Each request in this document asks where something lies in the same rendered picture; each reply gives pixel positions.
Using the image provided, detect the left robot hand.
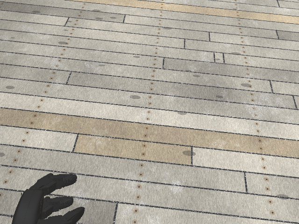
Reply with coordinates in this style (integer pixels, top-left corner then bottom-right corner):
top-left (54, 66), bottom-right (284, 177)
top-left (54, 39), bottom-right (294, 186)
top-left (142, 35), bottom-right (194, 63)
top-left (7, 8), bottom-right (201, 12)
top-left (11, 173), bottom-right (85, 224)

